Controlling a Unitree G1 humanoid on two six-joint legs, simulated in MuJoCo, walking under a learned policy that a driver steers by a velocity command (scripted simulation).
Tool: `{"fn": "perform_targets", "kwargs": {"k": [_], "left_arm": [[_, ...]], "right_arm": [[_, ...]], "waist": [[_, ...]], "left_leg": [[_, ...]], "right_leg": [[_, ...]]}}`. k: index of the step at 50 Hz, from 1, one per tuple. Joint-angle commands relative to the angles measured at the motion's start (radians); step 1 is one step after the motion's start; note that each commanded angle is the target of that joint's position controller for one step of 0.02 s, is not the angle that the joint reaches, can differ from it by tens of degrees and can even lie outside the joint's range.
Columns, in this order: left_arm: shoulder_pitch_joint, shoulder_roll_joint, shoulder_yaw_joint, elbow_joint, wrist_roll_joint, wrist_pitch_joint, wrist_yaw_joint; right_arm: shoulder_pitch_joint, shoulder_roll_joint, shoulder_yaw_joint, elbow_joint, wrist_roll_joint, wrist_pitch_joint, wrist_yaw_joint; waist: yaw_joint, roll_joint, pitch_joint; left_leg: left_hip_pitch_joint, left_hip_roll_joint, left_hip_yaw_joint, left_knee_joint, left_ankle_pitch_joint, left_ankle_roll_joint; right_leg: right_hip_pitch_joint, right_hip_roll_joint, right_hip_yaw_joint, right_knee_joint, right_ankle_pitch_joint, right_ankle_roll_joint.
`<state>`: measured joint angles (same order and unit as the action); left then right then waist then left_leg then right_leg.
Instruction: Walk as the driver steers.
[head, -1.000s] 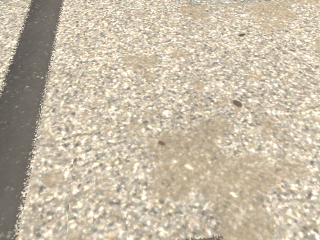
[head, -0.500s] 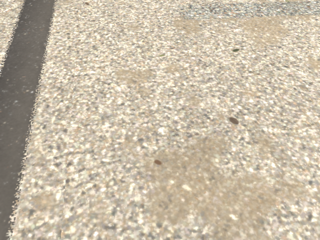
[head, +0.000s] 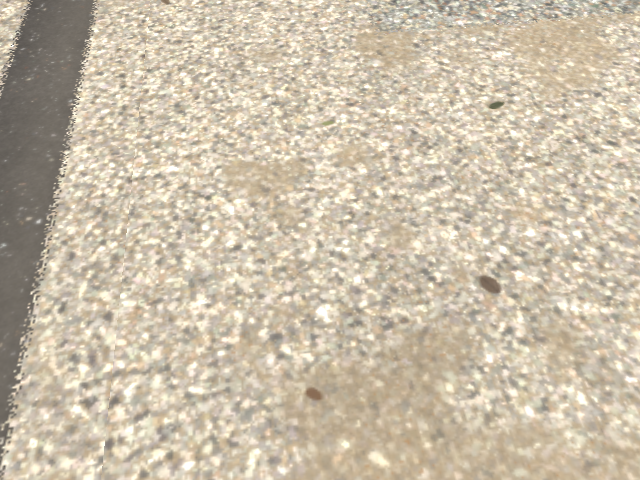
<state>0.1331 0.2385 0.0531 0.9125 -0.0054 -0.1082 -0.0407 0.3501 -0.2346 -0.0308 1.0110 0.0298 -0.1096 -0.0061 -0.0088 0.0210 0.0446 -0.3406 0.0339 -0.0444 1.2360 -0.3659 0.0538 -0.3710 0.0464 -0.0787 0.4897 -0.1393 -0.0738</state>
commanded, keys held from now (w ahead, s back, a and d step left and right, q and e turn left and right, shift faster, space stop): w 0.32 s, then w+e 0.68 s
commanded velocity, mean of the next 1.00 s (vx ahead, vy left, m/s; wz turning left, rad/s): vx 0.50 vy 0.00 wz -0.27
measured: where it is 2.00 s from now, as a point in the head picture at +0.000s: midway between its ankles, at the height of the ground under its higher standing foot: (404, 222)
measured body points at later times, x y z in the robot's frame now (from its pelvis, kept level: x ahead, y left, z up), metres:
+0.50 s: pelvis +0.29 +0.06 +0.00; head +0.33 +0.07 +0.44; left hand +0.27 +0.32 -0.15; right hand +0.47 -0.20 -0.10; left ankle +0.39 +0.15 -0.73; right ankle +0.11 -0.08 -0.66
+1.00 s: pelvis +0.56 -0.01 -0.02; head +0.59 -0.03 +0.43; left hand +0.82 +0.16 -0.11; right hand +0.47 -0.28 -0.16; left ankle +0.40 +0.16 -0.71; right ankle +0.64 -0.12 -0.73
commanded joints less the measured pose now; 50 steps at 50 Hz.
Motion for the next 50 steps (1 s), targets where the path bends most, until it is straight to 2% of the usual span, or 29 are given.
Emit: {"fn": "perform_targets", "kwargs": {"k": [1, 3, 5, 8, 11, 15, 17, 18, 19, 20, 21, 22, 23, 24, 25, 26, 27, 28, 30, 33, 35, 38, 41, 44, 45, 47, 48, 49, 50], "left_arm": [[0.038, 0.059, 0.007, -0.014, 0.013, -0.018, -0.007], [0.072, 0.078, 0.009, 0.010, 0.007, -0.020, -0.001], [0.110, 0.114, 0.016, 0.024, 0.009, -0.020, 0.016], [0.166, 0.132, 0.019, 0.035, 0.006, -0.009, 0.035], [0.223, 0.146, 0.020, 0.048, -0.004, -0.003, 0.043], [0.304, 0.152, 0.024, 0.083, -0.013, 0.014, 0.046], [0.319, 0.156, 0.029, 0.093, -0.015, 0.025, 0.049], [0.314, 0.162, 0.032, 0.092, -0.016, 0.031, 0.051], [0.297, 0.173, 0.035, 0.087, -0.017, 0.036, 0.052], [0.268, 0.177, 0.035, 0.077, -0.016, 0.041, 0.052], [0.252, 0.150, 0.024, 0.062, -0.007, 0.042, 0.050], [0.274, 0.090, 0.004, 0.029, 0.006, 0.038, 0.049], [0.387, -0.021, -0.026, 0.036, -0.013, 0.017, 0.044], [0.323, 0.107, 0.005, 0.043, -0.041, 0.005, 0.045], [0.245, 0.143, 0.018, 0.018, -0.051, 0.000, 0.047], [0.205, 0.132, 0.021, 0.013, -0.044, 0.002, 0.055], [0.194, 0.117, 0.029, 0.014, -0.033, 0.012, 0.060], [0.218, 0.093, 0.032, 0.018, -0.033, 0.027, 0.057], [0.227, 0.052, 0.032, 0.013, -0.036, 0.052, 0.052], [0.155, 0.054, 0.039, -0.029, -0.027, 0.070, 0.052], [0.104, 0.052, 0.040, -0.052, -0.022, 0.068, 0.045], [0.007, 0.040, 0.032, -0.088, -0.016, 0.061, 0.025], [-0.101, 0.029, 0.021, -0.138, -0.014, 0.059, 0.005], [-0.156, 0.035, 0.020, -0.185, -0.019, 0.061, -0.015], [-0.151, 0.046, 0.024, -0.196, -0.020, 0.062, -0.020], [-0.071, 0.091, 0.047, -0.198, -0.023, 0.066, -0.024], [0.048, 0.132, 0.070, -0.175, -0.027, 0.067, -0.021], [0.213, 0.200, 0.107, -0.132, -0.027, 0.069, -0.006], [0.291, 0.299, 0.128, -0.109, -0.026, 0.078, 0.016]], "right_arm": [[0.053, -0.066, -0.029, -0.053, -0.005, 0.001, -0.011], [0.036, -0.051, -0.031, -0.064, -0.007, 0.021, -0.015], [-0.058, -0.069, -0.038, -0.101, -0.017, 0.027, -0.017], [-0.185, -0.068, -0.039, -0.141, -0.024, 0.020, -0.010], [-0.303, -0.052, -0.030, -0.171, -0.019, 0.012, 0.002], [-0.418, -0.056, -0.022, -0.212, -0.008, 0.006, 0.025], [-0.445, -0.070, -0.024, -0.235, -0.007, -0.002, 0.037], [-0.428, -0.084, -0.029, -0.238, -0.007, -0.006, 0.040], [-0.384, -0.105, -0.037, -0.232, -0.006, -0.011, 0.041], [-0.283, -0.135, -0.055, -0.206, -0.007, -0.015, 0.038], [-0.098, -0.193, -0.082, -0.154, -0.011, -0.018, 0.029], [0.080, -0.279, -0.104, -0.124, -0.034, -0.016, 0.017], [0.108, -0.300, -0.103, -0.110, -0.039, -0.011, 0.025], [0.068, -0.191, -0.075, -0.121, -0.033, -0.012, 0.025], [-0.017, -0.148, -0.061, -0.137, -0.028, -0.014, 0.022], [-0.094, -0.126, -0.054, -0.147, -0.032, -0.016, 0.024], [-0.135, -0.100, -0.048, -0.146, -0.035, -0.018, 0.026], [-0.154, -0.082, -0.044, -0.139, -0.044, -0.020, 0.027], [-0.149, -0.082, -0.048, -0.122, -0.045, -0.024, 0.023], [-0.128, -0.116, -0.060, -0.106, -0.048, -0.025, 0.006], [-0.113, -0.127, -0.063, -0.100, -0.050, -0.019, -0.004], [-0.095, -0.147, -0.068, -0.099, -0.044, -0.010, -0.016], [-0.035, -0.163, -0.074, -0.084, -0.034, 0.005, -0.023], [-0.009, -0.180, -0.082, -0.077, -0.021, 0.027, -0.023], [-0.023, -0.193, -0.085, -0.083, -0.017, 0.033, -0.024], [-0.052, -0.227, -0.094, -0.098, -0.010, 0.046, -0.028], [-0.073, -0.238, -0.096, -0.105, -0.007, 0.053, -0.029], [-0.085, -0.232, -0.091, -0.116, -0.006, 0.053, -0.030], [-0.059, -0.132, -0.061, -0.146, -0.049, 0.040, -0.024]], "waist": [[-0.015, -0.068, -0.079], [-0.029, -0.075, -0.034], [-0.018, -0.063, 0.003], [0.015, -0.058, 0.019], [0.054, -0.062, 0.028], [0.090, -0.064, 0.054], [0.084, -0.069, 0.056], [0.064, -0.078, 0.046], [0.034, -0.095, 0.020], [-0.027, -0.103, -0.039], [-0.107, -0.089, -0.161], [-0.143, 0.048, -0.334], [-0.085, 0.298, -0.458], [-0.105, 0.182, -0.368], [-0.088, 0.132, -0.231], [-0.055, 0.054, -0.167], [-0.029, 0.051, -0.111], [0.000, 0.075, -0.093], [0.019, 0.074, -0.062], [0.021, 0.041, -0.016], [0.013, 0.034, 0.001], [-0.013, 0.023, 0.025], [-0.053, 0.006, 0.059], [-0.055, 0.018, 0.068], [-0.038, 0.032, 0.054], [0.026, 0.076, -0.023], [0.097, 0.079, -0.088], [0.180, 0.044, -0.175], [0.148, -0.183, -0.236]], "left_leg": [[-0.189, 0.114, -0.047, -0.003, 0.094, 0.014], [-0.203, 0.127, -0.028, -0.074, 0.106, 0.001], [-0.290, 0.140, -0.020, -0.174, 0.195, -0.023], [-0.357, 0.131, -0.005, -0.377, 0.369, -0.040], [-0.310, 0.087, 0.037, -0.564, 0.487, -0.043], [-0.335, 0.063, 0.042, -0.676, 0.455, -0.034], [-0.333, 0.054, 0.034, -0.715, 0.385, -0.013], [-0.295, 0.044, 0.033, -0.736, 0.346, -0.003], [-0.217, 0.022, 0.046, -0.749, 0.308, 0.007], [-0.067, -0.011, 0.072, -0.771, 0.296, 0.025], [0.204, 0.007, 0.055, -0.747, 0.320, 0.058], [0.552, 0.236, -0.214, -0.742, 0.262, 0.134], [0.769, 0.413, -0.637, -0.883, 0.111, 0.245], [0.693, 0.374, -0.595, -0.918, 0.048, 0.198], [0.551, 0.348, -0.421, -0.934, 0.112, 0.150], [0.411, 0.312, -0.313, -0.968, 0.191, 0.128], [0.308, 0.275, -0.217, -1.007, 0.248, 0.114], [0.245, 0.249, -0.144, -1.038, 0.272, 0.103], [0.192, 0.231, -0.051, -1.077, 0.335, 0.113], [0.195, 0.236, 0.037, -1.107, 0.402, 0.125], [0.219, 0.231, 0.090, -1.117, 0.421, 0.120], [0.247, 0.220, 0.170, -1.125, 0.432, 0.103], [0.335, 0.246, 0.215, -1.106, 0.460, 0.099], [0.434, 0.273, 0.250, -1.038, 0.575, 0.086], [0.447, 0.275, 0.267, -0.994, 0.706, 0.076], [0.457, 0.272, 0.291, -0.829, 1.042, 0.054], [0.426, 0.253, 0.305, -0.661, 1.122, 0.036], [0.291, 0.209, 0.317, -0.419, 0.999, -0.005], [-0.019, 0.121, 0.302, -0.084, 0.251, -0.049]], "right_leg": [[0.184, -0.272, 0.335, -0.331, 0.047, -0.168], [0.123, -0.259, 0.273, -0.374, 0.069, -0.180], [0.127, -0.261, 0.247, -0.403, 0.078, -0.188], [0.182, -0.243, 0.202, -0.409, 0.110, -0.164], [0.211, -0.218, 0.146, -0.405, 0.123, -0.134], [0.349, -0.265, 0.146, -0.357, 0.130, -0.129], [0.415, -0.299, 0.170, -0.307, 0.173, -0.119], [0.433, -0.309, 0.184, -0.276, 0.216, -0.110], [0.435, -0.308, 0.192, -0.228, 0.313, -0.101], [0.417, -0.279, 0.175, -0.118, 0.468, -0.084], [0.315, -0.219, 0.139, 0.091, 0.491, -0.053], [0.045, -0.120, 0.078, 0.446, 0.187, -0.003], [-0.252, 0.016, 0.136, 0.713, -0.438, 0.032], [-0.338, -0.043, 0.236, 0.820, -0.422, 0.022], [-0.376, -0.090, 0.211, 0.822, -0.326, 0.012], [-0.330, -0.136, 0.194, 0.782, -0.236, 0.015], [-0.288, -0.163, 0.194, 0.733, -0.181, 0.017], [-0.233, -0.184, 0.198, 0.708, -0.143, 0.016], [-0.220, -0.194, 0.184, 0.685, -0.110, 0.018], [-0.314, -0.198, 0.199, 0.608, -0.004, 0.031], [-0.351, -0.190, 0.197, 0.505, 0.082, 0.040], [-0.338, -0.179, 0.136, 0.340, 0.187, 0.040], [-0.368, -0.169, 0.082, 0.240, 0.185, 0.025], [-0.372, -0.146, 0.033, 0.184, 0.090, -0.002], [-0.327, -0.123, 0.007, 0.171, 0.046, -0.018], [-0.166, -0.048, -0.053, 0.178, -0.053, -0.058], [-0.007, -0.003, -0.070, 0.145, -0.054, -0.088], [0.263, 0.022, -0.031, 0.068, 0.010, -0.129], [0.525, -0.194, 0.311, 0.062, 0.074, -0.191]]}}
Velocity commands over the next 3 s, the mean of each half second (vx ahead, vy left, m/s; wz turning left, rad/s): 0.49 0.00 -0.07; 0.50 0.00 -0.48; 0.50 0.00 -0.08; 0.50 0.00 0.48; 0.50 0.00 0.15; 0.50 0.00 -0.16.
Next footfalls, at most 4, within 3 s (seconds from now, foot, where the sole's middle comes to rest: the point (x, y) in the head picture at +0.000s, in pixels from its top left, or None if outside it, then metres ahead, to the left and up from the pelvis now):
0.42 left None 0.43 0.16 -0.77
0.98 right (396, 381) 0.68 -0.13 -0.77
1.54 left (361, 245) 1.06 -0.08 -0.77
2.02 right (443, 181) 1.29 -0.32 -0.77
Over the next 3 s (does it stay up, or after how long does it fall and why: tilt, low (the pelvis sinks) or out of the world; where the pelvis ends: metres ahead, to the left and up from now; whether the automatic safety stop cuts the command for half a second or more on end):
stays up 1.64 -0.18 0.00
